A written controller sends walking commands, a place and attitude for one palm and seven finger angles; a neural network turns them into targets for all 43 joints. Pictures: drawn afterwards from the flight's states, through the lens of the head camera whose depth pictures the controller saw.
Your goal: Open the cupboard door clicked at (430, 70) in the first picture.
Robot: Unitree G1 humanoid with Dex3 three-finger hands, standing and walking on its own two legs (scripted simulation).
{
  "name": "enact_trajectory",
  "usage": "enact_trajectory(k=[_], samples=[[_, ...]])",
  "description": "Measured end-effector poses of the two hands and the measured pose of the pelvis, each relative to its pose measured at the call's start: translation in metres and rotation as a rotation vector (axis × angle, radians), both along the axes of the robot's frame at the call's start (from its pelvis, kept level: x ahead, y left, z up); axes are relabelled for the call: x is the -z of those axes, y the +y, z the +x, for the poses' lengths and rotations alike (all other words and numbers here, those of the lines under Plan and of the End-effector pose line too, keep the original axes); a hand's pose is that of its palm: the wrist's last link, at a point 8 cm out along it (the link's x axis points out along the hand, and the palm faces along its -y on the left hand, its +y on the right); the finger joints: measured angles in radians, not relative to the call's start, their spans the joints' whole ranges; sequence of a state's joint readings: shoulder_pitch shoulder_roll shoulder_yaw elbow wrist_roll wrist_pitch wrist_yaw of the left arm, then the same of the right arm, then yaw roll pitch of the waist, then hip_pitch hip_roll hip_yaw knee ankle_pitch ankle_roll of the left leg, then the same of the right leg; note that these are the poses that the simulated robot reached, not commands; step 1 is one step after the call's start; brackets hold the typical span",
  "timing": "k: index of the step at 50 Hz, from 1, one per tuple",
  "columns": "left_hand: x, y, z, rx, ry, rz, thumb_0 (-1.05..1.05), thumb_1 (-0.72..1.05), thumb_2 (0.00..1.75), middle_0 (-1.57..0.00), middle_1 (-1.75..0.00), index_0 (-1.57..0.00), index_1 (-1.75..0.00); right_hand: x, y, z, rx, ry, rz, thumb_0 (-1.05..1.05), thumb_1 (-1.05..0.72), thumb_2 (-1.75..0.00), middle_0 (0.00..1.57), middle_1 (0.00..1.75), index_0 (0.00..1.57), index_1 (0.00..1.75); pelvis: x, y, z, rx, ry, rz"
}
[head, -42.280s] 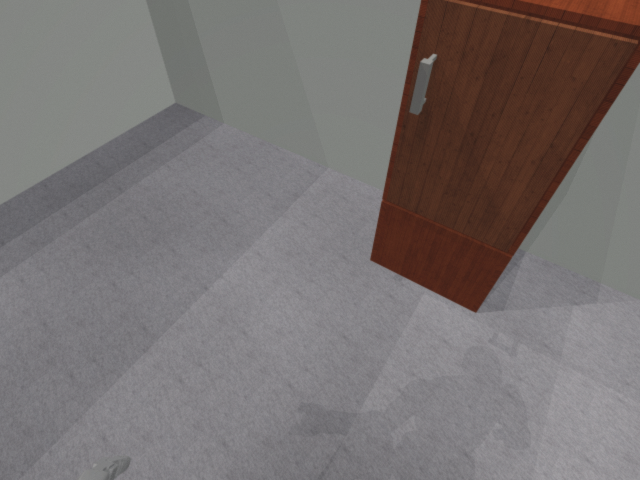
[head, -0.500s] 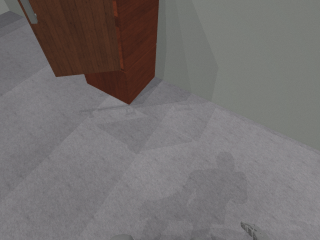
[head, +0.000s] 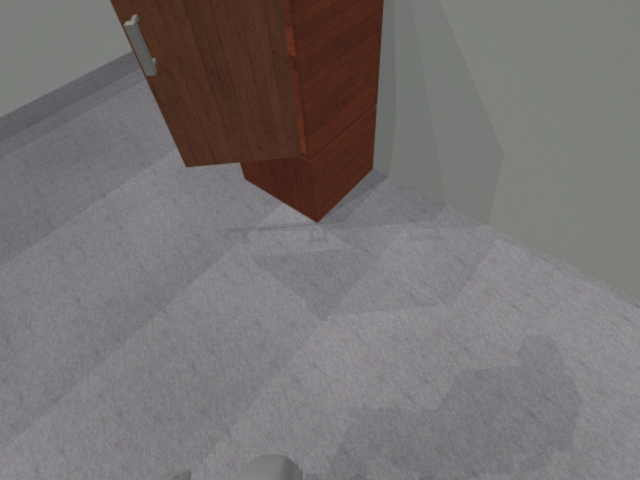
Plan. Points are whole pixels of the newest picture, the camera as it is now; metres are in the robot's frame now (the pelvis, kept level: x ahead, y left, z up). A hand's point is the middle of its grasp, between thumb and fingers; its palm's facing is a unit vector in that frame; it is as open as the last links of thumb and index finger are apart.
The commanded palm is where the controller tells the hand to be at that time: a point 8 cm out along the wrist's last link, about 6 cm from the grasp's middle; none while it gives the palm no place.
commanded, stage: take the last steps up to it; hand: left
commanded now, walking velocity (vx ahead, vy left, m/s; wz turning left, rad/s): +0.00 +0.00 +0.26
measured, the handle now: (143, 45) +1.04 +0.48 +0.02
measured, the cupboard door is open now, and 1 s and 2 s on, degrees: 44 44 44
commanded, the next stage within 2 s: come to a stop and stand still in 1.62 s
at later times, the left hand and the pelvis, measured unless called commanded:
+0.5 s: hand out of the picture +0.03 +0.25 -0.17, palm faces +0.20 -0.96 -0.19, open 7.4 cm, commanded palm none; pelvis +0.05 +0.06 +0.00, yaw +9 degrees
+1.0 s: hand (177, 400) +0.25 +0.25 -0.15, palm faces +0.24 -0.94 -0.23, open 7.1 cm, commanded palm none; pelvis +0.22 +0.05 +0.01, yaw +11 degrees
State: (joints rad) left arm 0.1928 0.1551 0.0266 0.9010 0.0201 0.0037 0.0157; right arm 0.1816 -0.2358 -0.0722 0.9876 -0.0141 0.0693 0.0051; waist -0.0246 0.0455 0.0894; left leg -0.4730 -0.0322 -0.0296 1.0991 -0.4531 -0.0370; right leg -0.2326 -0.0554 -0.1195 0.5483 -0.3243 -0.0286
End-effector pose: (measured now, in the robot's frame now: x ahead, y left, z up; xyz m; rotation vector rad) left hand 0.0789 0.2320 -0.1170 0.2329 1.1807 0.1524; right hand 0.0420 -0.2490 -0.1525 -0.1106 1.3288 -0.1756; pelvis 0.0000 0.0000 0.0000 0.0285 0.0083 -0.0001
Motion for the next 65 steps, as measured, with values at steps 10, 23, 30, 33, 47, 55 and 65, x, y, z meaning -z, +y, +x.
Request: enact_trajectory(k=[10,23,30,33,47,55,65], samples=[[0.012,0.009,-0.06,-0.151,0.091,-0.032,0.0,0.92,0.9,-0.2,-0.3,-0.2,-0.3,-0.015,0.011,0.045,-0.133,-0.012,-0.024,0.01,-0.91,-0.9,0.2,0.3,0.2,0.3,-0.004,0.002,0.006,-0.088,0.0,0.0],[0.029,0.064,-0.085,-0.26,0.216,-0.09,0.01,0.91,0.9,-0.2,-0.3,-0.2,-0.3,-0.027,0.077,0.091,-0.24,-0.112,-0.057,0.01,-0.91,-0.9,0.2,0.3,0.2,0.3,-0.001,0.054,0.038,-0.144,0.001,-0.023],[0.016,0.076,-0.001,-0.215,0.084,-0.077,0.01,0.91,0.9,-0.2,-0.3,-0.2,-0.3,-0.019,0.094,0.054,-0.19,0.058,-0.008,0.01,-0.9,-0.9,0.2,0.3,0.2,0.3,-0.007,0.064,0.075,-0.156,0.0,-0.02],[0.014,0.074,0.041,-0.18,0.047,-0.075,0.01,0.91,0.9,-0.2,-0.3,-0.19,-0.3,-0.014,0.096,0.041,-0.152,0.133,0.012,0.01,-0.9,-0.9,0.2,0.3,0.2,0.3,-0.004,0.064,0.095,-0.151,-0.001,-0.012],[0.011,0.051,0.157,-0.234,-0.055,-0.054,-0.01,0.94,0.9,-0.2,-0.3,-0.2,-0.3,-0.003,0.076,0.131,-0.133,0.235,0.028,0.01,-0.91,-0.9,0.2,0.3,0.2,0.3,0.001,0.051,0.2,-0.182,-0.016,-0.013],[0.007,0.065,0.128,-0.294,0.145,-0.068,-0.02,0.95,0.9,-0.2,-0.3,-0.2,-0.3,-0.017,0.102,0.285,-0.219,-0.007,0.017,0.01,-0.91,-0.9,0.2,0.3,0.19,0.3,-0.011,0.072,0.254,-0.191,0.006,-0.017],[0.039,0.089,0.116,-0.399,0.373,-0.193,0.0,0.91,0.9,-0.2,-0.3,-0.2,-0.3,-0.017,0.193,0.442,-0.357,-0.209,-0.002,0.01,-0.91,-0.9,0.2,0.3,0.19,0.3,0.012,0.143,0.328,-0.197,-0.001,-0.035]])
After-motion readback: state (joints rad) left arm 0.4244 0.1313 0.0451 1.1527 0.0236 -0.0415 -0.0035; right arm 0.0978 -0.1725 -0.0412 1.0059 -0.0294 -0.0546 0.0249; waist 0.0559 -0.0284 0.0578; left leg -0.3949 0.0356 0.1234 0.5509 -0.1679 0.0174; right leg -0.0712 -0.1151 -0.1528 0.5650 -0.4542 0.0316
